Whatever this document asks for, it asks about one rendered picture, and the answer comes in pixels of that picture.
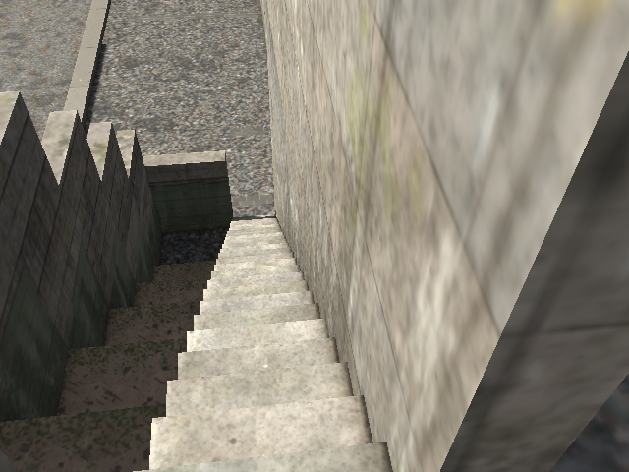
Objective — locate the stairs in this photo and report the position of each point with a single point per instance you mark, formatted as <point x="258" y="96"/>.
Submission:
<point x="261" y="388"/>

